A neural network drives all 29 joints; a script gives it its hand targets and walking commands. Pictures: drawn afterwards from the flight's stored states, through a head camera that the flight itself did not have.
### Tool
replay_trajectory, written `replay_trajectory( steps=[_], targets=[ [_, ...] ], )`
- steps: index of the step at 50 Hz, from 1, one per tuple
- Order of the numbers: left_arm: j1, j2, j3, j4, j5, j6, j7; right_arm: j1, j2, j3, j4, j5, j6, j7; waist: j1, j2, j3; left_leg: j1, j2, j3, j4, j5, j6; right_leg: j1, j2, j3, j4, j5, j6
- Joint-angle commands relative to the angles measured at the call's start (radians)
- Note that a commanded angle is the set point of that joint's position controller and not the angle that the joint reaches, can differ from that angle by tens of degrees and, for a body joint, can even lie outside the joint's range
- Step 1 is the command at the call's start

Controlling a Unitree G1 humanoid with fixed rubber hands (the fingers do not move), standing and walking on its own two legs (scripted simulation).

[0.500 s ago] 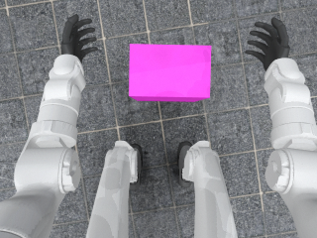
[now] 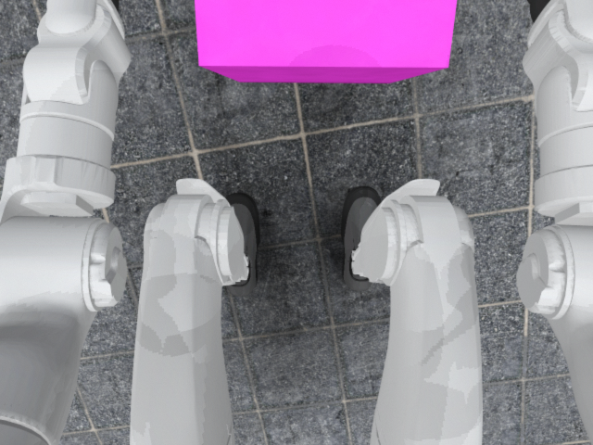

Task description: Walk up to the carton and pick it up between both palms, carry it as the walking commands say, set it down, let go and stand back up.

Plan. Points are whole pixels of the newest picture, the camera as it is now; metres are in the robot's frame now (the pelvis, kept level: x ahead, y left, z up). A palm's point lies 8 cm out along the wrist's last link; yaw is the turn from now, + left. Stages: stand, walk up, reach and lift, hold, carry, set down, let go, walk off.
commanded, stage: reach and lift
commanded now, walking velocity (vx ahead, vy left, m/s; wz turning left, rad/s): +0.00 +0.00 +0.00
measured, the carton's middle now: (319, 9) +0.54 -0.03 -0.32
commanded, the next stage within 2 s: none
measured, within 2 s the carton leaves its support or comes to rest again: neither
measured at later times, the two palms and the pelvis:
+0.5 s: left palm (129, 5) +0.53 +0.20 -0.26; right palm (501, 17) +0.51 -0.24 -0.27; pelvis +0.00 +0.01 -0.08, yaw +0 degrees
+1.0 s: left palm (140, 4) +0.53 +0.18 -0.26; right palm (490, 14) +0.52 -0.22 -0.27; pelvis +0.01 +0.00 -0.08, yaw +0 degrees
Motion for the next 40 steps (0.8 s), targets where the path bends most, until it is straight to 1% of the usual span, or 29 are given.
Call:
replay_trajectory(
  steps=[1,2,3,4,5,6,7,8,9,10,11,12,13,17,18,19,20,22,23,24,26,27,33,34,36,37,38,39,40],
  targets=[
    [-0.350,0.177,0.011,-0.196,-0.014,-0.079,-0.003,-0.371,-0.188,-0.024,-0.198,0.022,-0.084,-0.018,0.008,-0.059,-2.043,0.481,-0.051,0.051,-0.137,0.281,0.000,0.884,0.053,-0.011,-0.108,0.397,0.034],
    [-0.337,0.197,0.023,-0.101,-0.005,-0.084,-0.005,-0.330,-0.147,0.024,-0.069,0.033,-0.072,-0.017,0.053,-0.037,-1.893,0.415,-0.051,0.067,-0.096,0.245,-0.005,0.800,0.042,0.014,-0.101,0.352,0.033],
    [-0.302,0.187,0.030,-0.028,0.005,-0.086,-0.003,-0.303,-0.185,-0.021,0.019,0.008,-0.078,-0.011,0.030,-0.023,-1.832,0.418,-0.049,0.053,-0.103,0.216,-0.005,0.729,0.042,-0.009,-0.086,0.297,0.036],
    [-0.322,0.199,0.013,0.005,0.000,-0.102,-0.003,-0.338,-0.170,0.006,0.004,0.034,-0.104,-0.013,0.041,-0.021,-1.747,0.386,-0.034,0.040,-0.081,0.210,-0.001,0.670,0.035,0.008,-0.065,0.281,0.032],
    [-0.337,0.175,0.010,0.015,-0.014,-0.121,-0.007,-0.358,-0.166,0.007,0.002,0.033,-0.125,-0.019,0.016,-0.029,-1.749,0.332,-0.037,0.052,-0.059,0.209,-0.002,0.699,0.038,0.018,-0.072,0.303,0.026],
    [-0.337,0.210,0.029,-0.030,0.001,-0.131,-0.005,-0.386,-0.161,0.008,-0.069,0.045,-0.132,-0.020,0.056,-0.018,-1.814,0.375,-0.037,0.043,-0.063,0.243,0.010,0.722,0.040,0.021,-0.057,0.339,0.033],
    [-0.341,0.182,-0.001,0.073,-0.006,-0.134,-0.007,-0.351,-0.151,0.020,0.096,0.039,-0.132,-0.014,0.023,-0.020,-1.712,0.319,-0.028,0.031,-0.059,0.214,0.001,0.642,0.040,0.003,-0.037,0.310,0.031],
    [-0.346,0.164,-0.010,-0.013,-0.020,-0.147,-0.012,-0.348,-0.150,0.035,0.031,0.055,-0.145,-0.014,0.009,-0.006,-1.811,0.402,-0.039,0.034,-0.035,0.256,-0.005,0.688,0.036,0.001,-0.022,0.348,0.031],
    [-0.348,0.153,-0.044,0.076,-0.026,-0.150,-0.009,-0.362,-0.142,0.047,0.105,0.054,-0.147,-0.012,0.024,-0.003,-1.735,0.367,-0.030,0.034,-0.007,0.259,-0.012,0.623,0.031,0.003,0.002,0.325,0.032],
    [-0.394,0.162,-0.031,0.011,-0.028,-0.151,-0.003,-0.409,-0.192,0.008,0.032,0.028,-0.158,-0.020,-0.005,-0.022,-1.784,0.394,-0.036,0.036,-0.008,0.286,-0.012,0.645,0.036,-0.008,-0.011,0.336,0.032],
    [-0.345,0.168,-0.042,0.134,-0.035,-0.153,-0.005,-0.358,-0.143,0.070,0.144,0.065,-0.158,-0.012,0.026,0.007,-1.666,0.355,-0.026,0.034,0.000,0.214,-0.010,0.612,0.023,0.004,0.001,0.271,0.033],
    [-0.380,0.191,-0.021,0.000,-0.031,-0.169,0.002,-0.410,-0.181,0.035,0.024,0.059,-0.173,-0.017,0.024,-0.003,-1.788,0.438,-0.030,0.024,0.006,0.294,-0.006,0.646,0.025,0.004,0.023,0.338,0.032],
    [-0.345,0.178,-0.019,0.088,-0.027,-0.174,0.000,-0.367,-0.175,0.034,0.095,0.034,-0.181,-0.020,0.014,-0.026,-1.696,0.345,-0.034,0.036,0.024,0.283,-0.012,0.598,0.032,0.000,0.026,0.327,0.038],
    [-0.395,0.137,-0.075,0.087,-0.075,-0.200,-0.007,-0.394,-0.137,0.079,0.084,0.088,-0.206,-0.009,0.008,-0.018,-1.641,0.322,-0.029,0.025,0.061,0.299,-0.012,0.597,0.024,0.023,0.052,0.355,0.026],
    [-0.372,0.106,-0.109,0.196,-0.103,-0.197,-0.014,-0.378,-0.160,0.065,0.183,0.067,-0.214,-0.008,-0.038,-0.035,-1.529,0.252,-0.020,0.002,0.073,0.253,-0.015,0.506,0.017,0.012,0.072,0.307,0.024],
    [-0.375,0.082,-0.117,0.148,-0.111,-0.204,-0.024,-0.422,-0.131,0.089,0.085,0.095,-0.230,0.002,-0.014,-0.058,-1.591,0.280,-0.030,-0.001,0.073,0.320,-0.012,0.547,0.014,0.009,0.073,0.373,0.034],
    [-0.396,0.066,-0.151,0.081,-0.125,-0.209,-0.021,-0.388,-0.118,0.091,0.103,0.106,-0.230,0.004,-0.036,-0.015,-1.682,0.347,-0.030,-0.006,0.075,0.344,-0.015,0.576,0.017,0.006,0.086,0.391,0.025],
    [-0.375,0.061,-0.155,0.114,-0.134,-0.211,-0.022,-0.358,-0.099,0.112,0.135,0.127,-0.225,0.017,-0.011,0.012,-1.645,0.394,-0.031,-0.001,0.080,0.347,-0.020,0.511,0.017,-0.001,0.085,0.356,0.020],
    [-0.355,0.062,-0.164,0.155,-0.143,-0.209,-0.019,-0.296,-0.108,0.110,0.208,0.117,-0.222,0.016,-0.024,-0.007,-1.639,0.373,-0.028,0.006,0.105,0.376,-0.025,0.531,0.010,-0.002,0.095,0.375,0.027],
    [-0.347,0.066,-0.159,0.130,-0.144,-0.211,-0.016,-0.378,-0.121,0.103,0.080,0.132,-0.231,0.014,-0.010,-0.028,-1.693,0.381,-0.029,-0.007,0.096,0.372,-0.016,0.557,0.019,-0.004,0.097,0.397,0.026],
    [-0.378,0.079,-0.157,0.113,-0.140,-0.216,-0.005,-0.385,-0.133,0.096,0.091,0.131,-0.232,0.012,-0.028,-0.015,-1.702,0.422,-0.030,-0.008,0.090,0.363,-0.017,0.539,0.016,-0.014,0.097,0.368,0.024],
    [-0.315,0.071,-0.136,0.157,-0.123,-0.213,-0.009,-0.326,-0.116,0.102,0.135,0.131,-0.232,0.017,0.002,-0.012,-1.635,0.382,-0.031,-0.005,0.091,0.371,-0.019,0.496,0.018,-0.008,0.094,0.369,0.027],
    [-0.329,0.038,-0.152,0.140,-0.121,-0.212,-0.014,-0.331,-0.127,0.074,0.147,0.108,-0.235,0.016,-0.028,0.012,-1.608,0.360,-0.032,-0.014,0.083,0.355,-0.022,0.487,0.020,-0.012,0.104,0.362,0.026],
    [-0.305,0.052,-0.129,0.136,-0.111,-0.219,-0.013,-0.311,-0.086,0.098,0.137,0.123,-0.235,0.018,-0.003,-0.001,-1.613,0.382,-0.042,-0.005,0.098,0.371,-0.018,0.487,0.023,-0.009,0.101,0.374,0.026],
    [-0.292,0.029,-0.145,0.195,-0.115,-0.212,-0.013,-0.298,-0.080,0.105,0.189,0.115,-0.238,0.025,-0.017,-0.017,-1.492,0.315,-0.027,-0.029,0.071,0.316,-0.016,0.425,0.017,-0.010,0.087,0.316,0.026],
    [-0.304,0.050,-0.118,0.175,-0.084,-0.221,-0.014,-0.309,-0.060,0.116,0.167,0.131,-0.240,0.022,0.021,-0.006,-1.510,0.308,-0.030,-0.016,0.072,0.321,-0.011,0.448,0.023,0.005,0.079,0.336,0.022],
    [-0.329,0.061,-0.123,0.138,-0.084,-0.226,-0.009,-0.325,-0.083,0.089,0.183,0.112,-0.241,0.017,0.020,0.006,-1.565,0.346,-0.042,-0.003,0.077,0.348,-0.023,0.433,0.022,-0.011,0.099,0.343,0.028],
    [-0.322,0.036,-0.137,0.160,-0.098,-0.218,-0.009,-0.318,-0.119,0.068,0.193,0.109,-0.250,0.015,-0.038,0.010,-1.572,0.354,-0.031,-0.025,0.076,0.333,-0.021,0.426,0.022,-0.027,0.109,0.333,0.023],
    [-0.343,0.032,-0.160,0.126,-0.130,-0.223,-0.008,-0.320,-0.081,0.095,0.146,0.110,-0.248,0.008,-0.034,-0.022,-1.631,0.382,-0.035,-0.029,0.080,0.381,-0.014,0.492,0.021,-0.014,0.102,0.378,0.027]
  ],
)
